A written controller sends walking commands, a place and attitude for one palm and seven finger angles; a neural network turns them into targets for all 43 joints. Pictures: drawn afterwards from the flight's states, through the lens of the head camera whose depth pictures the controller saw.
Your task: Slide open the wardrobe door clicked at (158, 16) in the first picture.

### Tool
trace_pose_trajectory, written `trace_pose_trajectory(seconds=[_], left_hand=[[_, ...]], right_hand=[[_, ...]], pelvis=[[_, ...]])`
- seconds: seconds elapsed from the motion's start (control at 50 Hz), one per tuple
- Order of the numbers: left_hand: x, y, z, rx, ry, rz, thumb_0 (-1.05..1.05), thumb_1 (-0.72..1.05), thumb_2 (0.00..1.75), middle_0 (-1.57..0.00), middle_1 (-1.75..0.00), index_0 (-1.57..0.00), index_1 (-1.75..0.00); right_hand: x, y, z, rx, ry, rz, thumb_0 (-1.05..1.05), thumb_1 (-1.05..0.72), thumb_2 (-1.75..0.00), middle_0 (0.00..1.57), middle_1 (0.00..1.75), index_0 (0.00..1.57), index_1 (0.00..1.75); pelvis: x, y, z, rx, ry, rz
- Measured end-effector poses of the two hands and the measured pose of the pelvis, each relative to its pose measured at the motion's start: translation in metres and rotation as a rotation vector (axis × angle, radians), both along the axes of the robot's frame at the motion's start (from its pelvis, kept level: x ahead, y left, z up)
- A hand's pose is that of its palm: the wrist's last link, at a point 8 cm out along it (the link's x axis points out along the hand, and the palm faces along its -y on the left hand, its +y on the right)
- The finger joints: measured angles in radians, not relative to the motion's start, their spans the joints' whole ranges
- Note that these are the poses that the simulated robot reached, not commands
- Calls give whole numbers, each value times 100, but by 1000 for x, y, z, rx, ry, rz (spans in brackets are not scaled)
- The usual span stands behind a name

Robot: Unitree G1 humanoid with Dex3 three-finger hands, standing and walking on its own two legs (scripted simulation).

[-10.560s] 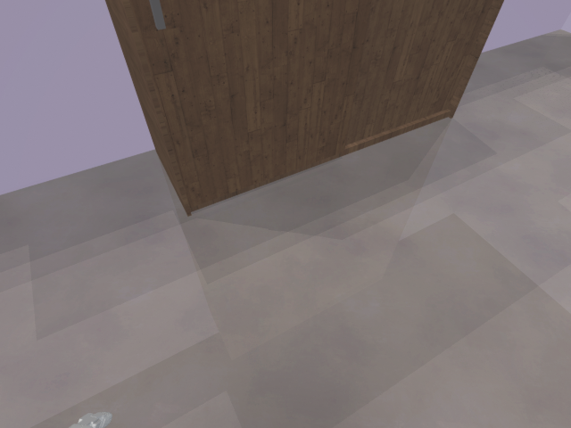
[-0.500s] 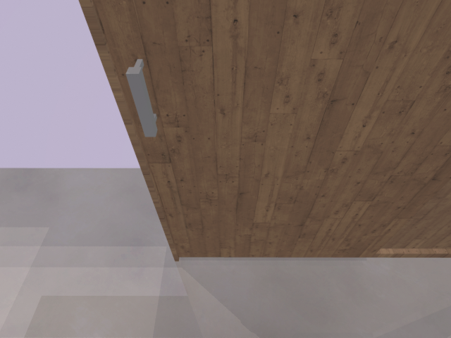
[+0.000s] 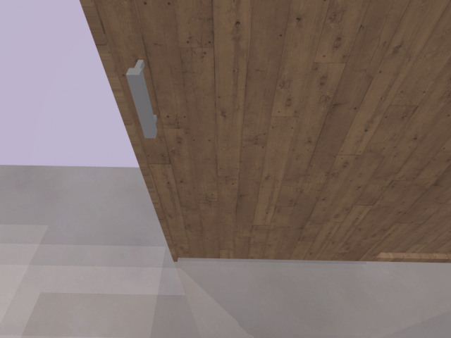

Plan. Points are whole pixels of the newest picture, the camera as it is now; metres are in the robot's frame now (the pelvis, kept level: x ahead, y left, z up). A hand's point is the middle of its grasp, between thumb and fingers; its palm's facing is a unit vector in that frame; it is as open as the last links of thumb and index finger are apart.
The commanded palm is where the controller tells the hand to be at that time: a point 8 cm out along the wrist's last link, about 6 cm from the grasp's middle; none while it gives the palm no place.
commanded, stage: look again from close up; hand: left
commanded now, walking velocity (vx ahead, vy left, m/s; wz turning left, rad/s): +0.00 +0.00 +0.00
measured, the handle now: (145, 100) +0.51 +0.20 +0.15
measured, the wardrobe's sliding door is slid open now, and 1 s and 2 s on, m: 0.00 0.00 0.00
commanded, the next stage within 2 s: raise the hand with hooked fingers in 0.50 s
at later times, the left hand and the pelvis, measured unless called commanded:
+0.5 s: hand out of the picture +0.01 +0.17 -0.17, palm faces +0.02 -0.98 -0.21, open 7.3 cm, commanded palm none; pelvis +0.00 -0.01 +0.00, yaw +0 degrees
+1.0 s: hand (119, 326) +0.15 +0.19 -0.03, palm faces +0.06 -1.00 +0.04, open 8.4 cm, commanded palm +0.12 +0.25 -0.01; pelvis -0.03 +0.00 -0.05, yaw +1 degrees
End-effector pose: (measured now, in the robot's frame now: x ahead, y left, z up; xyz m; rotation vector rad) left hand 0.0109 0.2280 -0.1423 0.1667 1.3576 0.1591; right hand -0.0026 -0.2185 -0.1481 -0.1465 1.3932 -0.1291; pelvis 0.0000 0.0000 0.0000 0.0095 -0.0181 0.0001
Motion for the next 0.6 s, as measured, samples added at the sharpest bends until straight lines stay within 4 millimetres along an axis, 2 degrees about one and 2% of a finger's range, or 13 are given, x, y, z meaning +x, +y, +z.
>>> trace_pose_trajectory(seconds=[0.24,0.6], left_hand=[[2,-1,1,2,-6,-1,0,91,90,-20,-30,-20,-30],[-5,-7,0,-3,11,2,0,91,90,-20,-30,-20,-30]], right_hand=[[-1,-1,0,4,2,2,1,-91,-90,20,30,19,30],[-6,-6,1,2,18,-2,1,-91,-90,20,30,19,30]], pelvis=[[-1,-2,0,1,-1,0],[-2,-7,1,1,3,0]])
